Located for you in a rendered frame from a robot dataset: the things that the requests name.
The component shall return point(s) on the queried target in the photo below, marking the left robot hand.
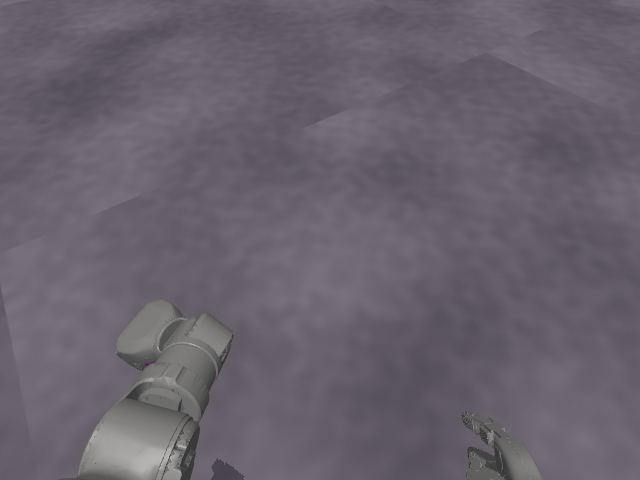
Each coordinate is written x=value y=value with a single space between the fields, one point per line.
x=135 y=345

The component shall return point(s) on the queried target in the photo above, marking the left robot arm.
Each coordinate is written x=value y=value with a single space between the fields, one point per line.
x=152 y=431

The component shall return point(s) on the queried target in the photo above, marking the right robot hand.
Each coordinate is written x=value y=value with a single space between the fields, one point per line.
x=511 y=460

